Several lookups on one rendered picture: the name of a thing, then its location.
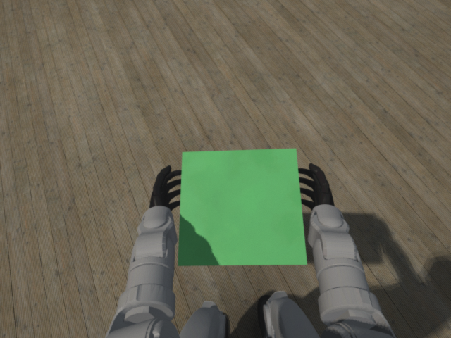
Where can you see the carton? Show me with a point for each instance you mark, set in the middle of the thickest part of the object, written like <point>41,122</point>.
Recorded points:
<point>241,207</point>

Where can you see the robot right upper arm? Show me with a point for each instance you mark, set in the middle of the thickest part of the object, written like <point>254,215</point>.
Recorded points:
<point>344,330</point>

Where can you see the robot right thigh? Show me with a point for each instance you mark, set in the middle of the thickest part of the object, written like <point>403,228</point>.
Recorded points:
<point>285,319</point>

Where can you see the left robot forearm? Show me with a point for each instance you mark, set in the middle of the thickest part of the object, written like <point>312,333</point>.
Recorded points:
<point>149,289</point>

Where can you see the robot left upper arm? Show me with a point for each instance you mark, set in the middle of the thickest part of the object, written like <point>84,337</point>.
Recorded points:
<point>153,328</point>

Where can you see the right robot forearm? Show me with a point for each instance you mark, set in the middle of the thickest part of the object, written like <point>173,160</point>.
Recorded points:
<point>344,292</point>

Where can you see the left robot hand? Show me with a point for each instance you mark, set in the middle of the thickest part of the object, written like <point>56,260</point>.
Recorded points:
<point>160,195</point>

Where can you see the right robot shin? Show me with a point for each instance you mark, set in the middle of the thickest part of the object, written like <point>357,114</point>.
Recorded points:
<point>277,295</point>

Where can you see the right robot hand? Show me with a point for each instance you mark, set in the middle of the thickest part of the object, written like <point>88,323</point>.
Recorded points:
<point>321,193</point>

